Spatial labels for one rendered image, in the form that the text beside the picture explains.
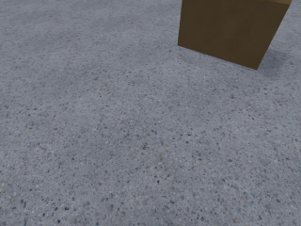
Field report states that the pedestal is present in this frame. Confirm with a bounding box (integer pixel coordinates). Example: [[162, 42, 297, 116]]
[[177, 0, 293, 70]]

